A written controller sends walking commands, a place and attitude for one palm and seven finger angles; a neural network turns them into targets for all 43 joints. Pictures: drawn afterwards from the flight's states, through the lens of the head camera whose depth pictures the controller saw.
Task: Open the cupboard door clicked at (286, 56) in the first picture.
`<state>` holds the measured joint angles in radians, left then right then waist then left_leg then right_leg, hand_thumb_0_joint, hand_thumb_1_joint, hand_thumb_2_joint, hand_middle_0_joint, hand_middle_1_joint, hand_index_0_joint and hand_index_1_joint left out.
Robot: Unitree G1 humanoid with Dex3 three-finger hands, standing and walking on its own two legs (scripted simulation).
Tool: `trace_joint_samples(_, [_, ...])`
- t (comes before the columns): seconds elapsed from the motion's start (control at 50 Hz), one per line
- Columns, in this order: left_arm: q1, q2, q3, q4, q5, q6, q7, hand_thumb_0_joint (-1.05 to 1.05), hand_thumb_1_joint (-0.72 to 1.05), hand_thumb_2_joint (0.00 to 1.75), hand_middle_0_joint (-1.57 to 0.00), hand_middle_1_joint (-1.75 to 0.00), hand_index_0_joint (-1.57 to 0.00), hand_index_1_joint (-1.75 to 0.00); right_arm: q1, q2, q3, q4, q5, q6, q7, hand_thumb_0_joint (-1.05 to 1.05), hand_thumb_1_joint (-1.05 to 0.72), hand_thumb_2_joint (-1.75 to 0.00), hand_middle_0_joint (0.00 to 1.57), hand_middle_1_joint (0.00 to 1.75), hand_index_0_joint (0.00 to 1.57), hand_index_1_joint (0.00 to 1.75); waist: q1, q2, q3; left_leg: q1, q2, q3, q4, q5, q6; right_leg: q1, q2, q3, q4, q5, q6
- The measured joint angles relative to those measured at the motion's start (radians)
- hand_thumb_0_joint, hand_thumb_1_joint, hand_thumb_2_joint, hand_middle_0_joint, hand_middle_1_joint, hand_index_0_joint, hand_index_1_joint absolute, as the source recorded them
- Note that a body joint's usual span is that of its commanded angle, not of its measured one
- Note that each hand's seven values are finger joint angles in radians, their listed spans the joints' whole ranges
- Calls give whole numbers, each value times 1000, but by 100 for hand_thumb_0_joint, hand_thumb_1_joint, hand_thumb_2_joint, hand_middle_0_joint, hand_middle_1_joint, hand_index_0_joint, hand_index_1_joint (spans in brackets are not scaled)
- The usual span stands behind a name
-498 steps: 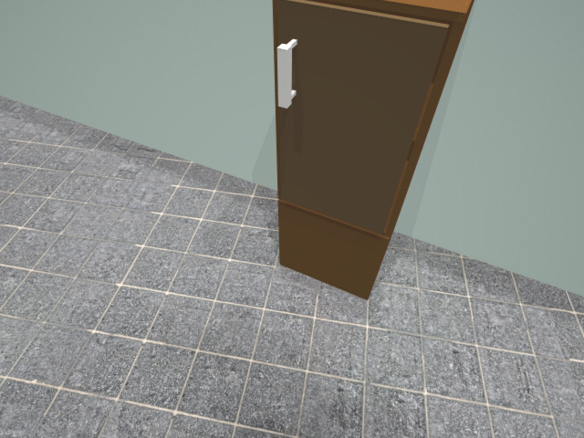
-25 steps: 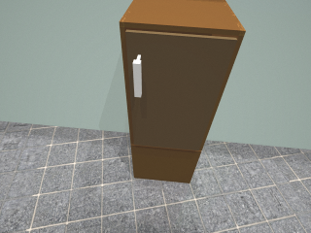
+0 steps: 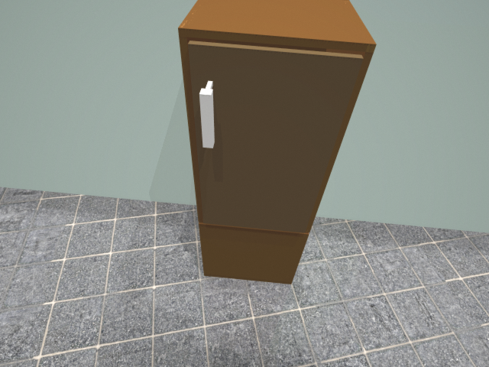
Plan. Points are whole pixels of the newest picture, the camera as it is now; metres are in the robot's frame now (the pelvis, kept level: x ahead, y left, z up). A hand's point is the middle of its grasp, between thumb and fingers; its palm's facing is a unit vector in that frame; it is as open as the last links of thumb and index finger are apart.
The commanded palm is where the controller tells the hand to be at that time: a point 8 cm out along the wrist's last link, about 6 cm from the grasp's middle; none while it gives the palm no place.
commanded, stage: shuffle to correct the standing spot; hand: left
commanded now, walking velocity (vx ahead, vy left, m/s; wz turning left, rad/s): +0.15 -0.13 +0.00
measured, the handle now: (209, 114) +0.60 +0.12 +0.11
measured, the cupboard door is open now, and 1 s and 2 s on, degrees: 0 0 0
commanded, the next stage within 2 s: come to a stop and stand still in 0.30 s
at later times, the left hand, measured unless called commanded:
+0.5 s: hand out of the picture -0.03 +0.12 -0.19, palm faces +0.10 -0.99 -0.09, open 7.4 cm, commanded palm none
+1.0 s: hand out of the picture +0.04 +0.16 -0.17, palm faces +0.02 -0.98 -0.18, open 7.3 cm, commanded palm none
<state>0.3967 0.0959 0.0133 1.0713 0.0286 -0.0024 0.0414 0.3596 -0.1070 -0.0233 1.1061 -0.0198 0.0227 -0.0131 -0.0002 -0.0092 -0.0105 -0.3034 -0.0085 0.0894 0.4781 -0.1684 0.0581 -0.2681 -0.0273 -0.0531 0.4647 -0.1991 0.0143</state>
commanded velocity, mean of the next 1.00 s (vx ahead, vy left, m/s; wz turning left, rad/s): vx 0.04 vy -0.05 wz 0.00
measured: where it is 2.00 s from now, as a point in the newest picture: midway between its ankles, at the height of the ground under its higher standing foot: outside the picture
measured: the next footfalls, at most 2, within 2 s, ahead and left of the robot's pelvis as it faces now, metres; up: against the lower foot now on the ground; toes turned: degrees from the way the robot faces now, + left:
none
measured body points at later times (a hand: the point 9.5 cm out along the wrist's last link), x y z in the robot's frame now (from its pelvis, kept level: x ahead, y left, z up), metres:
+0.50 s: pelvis +0.03 -0.01 -0.01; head +0.02 +0.01 +0.44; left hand -0.04 +0.17 -0.18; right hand +0.04 -0.24 -0.15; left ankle +0.04 +0.08 -0.74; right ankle +0.03 -0.12 -0.74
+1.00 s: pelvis +0.05 -0.01 +0.00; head +0.06 +0.00 +0.45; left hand +0.04 +0.21 -0.16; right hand +0.04 -0.21 -0.16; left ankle +0.04 +0.08 -0.74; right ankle +0.03 -0.12 -0.74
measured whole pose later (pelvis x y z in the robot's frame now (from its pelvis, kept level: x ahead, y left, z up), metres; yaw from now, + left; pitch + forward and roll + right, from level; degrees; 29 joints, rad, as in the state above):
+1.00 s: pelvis +0.05 -0.01 +0.00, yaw +1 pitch -1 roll +0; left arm 0.32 0.14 -0.01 1.07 0.02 -0.02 0.04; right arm 0.31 -0.11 0.00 1.12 -0.02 -0.02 -0.03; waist -0.01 -0.01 0.04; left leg -0.17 0.00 0.11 0.44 -0.26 0.04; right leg -0.15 -0.03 -0.09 0.43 -0.26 0.00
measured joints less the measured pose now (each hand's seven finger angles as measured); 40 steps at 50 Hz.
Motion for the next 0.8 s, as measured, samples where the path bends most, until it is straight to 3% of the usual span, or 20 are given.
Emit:
trace_joint_samples(0.14, [11,2,12,2,4,10,-11,1,91,89,-19,-30,-20,-30,-9,8,-5,12,-3,3,-6,1,-91,-90,19,30,19,30,-2,4,2,17,0,2,-20,-29,3,-3,5,9,27,-101,-9])
trace_joint_samples(0.24, [44,-1,27,-5,8,24,-25,1,91,89,-19,-30,-20,-30,-34,-2,-18,9,-7,10,-12,1,-91,-90,20,30,20,30,10,15,7,21,14,14,4,-32,-4,33,15,-21,44,-120,-27])
trace_joint_samples(0.32, [76,-5,28,6,2,10,-14,1,91,89,-19,-30,-20,-30,-52,-15,-21,-2,-5,14,-15,1,-91,-89,20,30,20,30,23,19,3,-40,26,-4,183,-187,-25,48,30,-26,4,-18,-53])
trace_joint_samples(0.36, [85,-8,27,24,-1,8,-10,1,91,89,-19,-30,-20,-30,-56,-25,-25,-7,-3,10,-10,2,-92,-89,20,30,20,30,22,17,-7,-78,39,-12,320,-210,-29,62,38,-32,-21,-14,-55])
trace_joint_samples(0.4, [86,-10,26,37,3,11,-12,1,91,89,-19,-30,-20,-30,-54,-29,-27,-19,-2,0,-8,2,-92,-90,20,30,20,30,17,11,-15,-78,54,-4,351,-224,-32,70,42,-37,-36,-16,-54])
trace_joint_samples(0.48, [67,-12,21,34,-2,14,-20,1,91,89,-19,-30,-20,-30,-43,-32,-16,-38,-1,-34,-18,1,-92,-90,19,30,19,30,11,11,-16,32,76,5,110,-151,-36,46,54,-47,23,-57,-43])
trace_joint_samples(0.56, [11,-3,14,25,-3,20,-25,1,91,89,-19,-30,-20,-30,-43,-8,0,-13,-3,-36,-33,1,-92,-90,19,30,19,30,15,-27,3,57,47,20,87,-137,-25,49,24,-33,55,-84,-23])
trace_joint_samples(0.64, [-48,-3,-2,12,-9,-3,-15,1,91,89,-19,-30,-20,-30,-49,1,14,19,3,-34,-38,2,-93,-90,19,30,19,30,17,-20,22,92,35,21,22,-115,-26,83,17,-33,-6,-66,-20])
trace_joint_samples(0.8, [-84,27,-8,31,-17,-10,2,3,93,89,-19,-30,-20,-30,-63,9,24,50,8,-34,-33,2,-93,-90,20,30,20,30,-3,-4,48,143,24,28,-39,-95,-27,125,11,-26,-50,-54,-16])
